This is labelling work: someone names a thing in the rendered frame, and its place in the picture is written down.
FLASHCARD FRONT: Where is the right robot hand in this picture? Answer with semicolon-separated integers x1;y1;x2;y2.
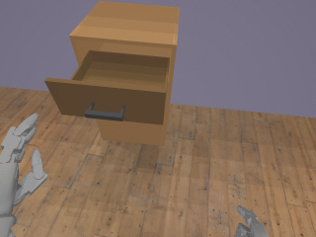
233;205;270;237

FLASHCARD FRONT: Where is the left robot hand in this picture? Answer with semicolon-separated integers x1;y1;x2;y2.
0;113;48;215

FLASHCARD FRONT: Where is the drawer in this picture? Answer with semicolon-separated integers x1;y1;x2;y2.
44;50;170;125

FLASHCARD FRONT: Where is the handle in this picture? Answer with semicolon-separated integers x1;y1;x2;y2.
84;102;125;121

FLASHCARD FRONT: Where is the cabinet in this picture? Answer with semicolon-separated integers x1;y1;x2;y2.
69;1;180;146

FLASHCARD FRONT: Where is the robot left forearm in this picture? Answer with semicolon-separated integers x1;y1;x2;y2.
0;214;17;237

